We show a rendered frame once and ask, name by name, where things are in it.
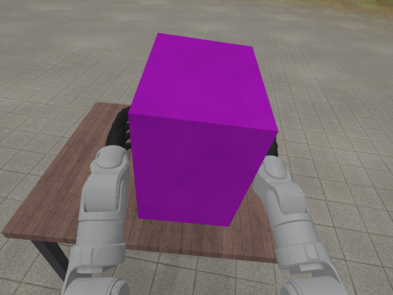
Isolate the robot left upper arm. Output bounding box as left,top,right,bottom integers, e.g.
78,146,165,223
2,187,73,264
63,277,130,295

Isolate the carton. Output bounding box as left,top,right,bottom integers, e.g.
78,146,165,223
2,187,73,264
128,33,278,227

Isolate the left robot hand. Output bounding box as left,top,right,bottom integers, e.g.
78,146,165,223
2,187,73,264
105,106,131,150

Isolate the robot right forearm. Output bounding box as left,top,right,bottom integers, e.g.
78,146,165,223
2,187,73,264
252,155,349,295

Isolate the table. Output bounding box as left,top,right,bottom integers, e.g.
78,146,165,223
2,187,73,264
1,102,278,281

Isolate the right robot hand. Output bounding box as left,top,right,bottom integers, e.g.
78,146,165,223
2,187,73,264
266,137,278,157

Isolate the robot left forearm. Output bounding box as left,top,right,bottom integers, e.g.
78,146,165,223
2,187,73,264
61,145,130,295

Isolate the robot right upper arm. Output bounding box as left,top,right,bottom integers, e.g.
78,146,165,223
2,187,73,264
280,276,348,295

